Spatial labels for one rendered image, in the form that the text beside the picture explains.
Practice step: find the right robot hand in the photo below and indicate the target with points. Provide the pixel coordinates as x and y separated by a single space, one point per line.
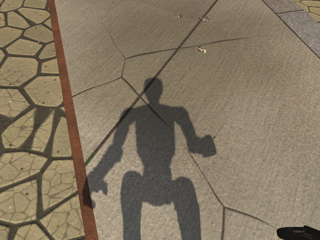
298 233

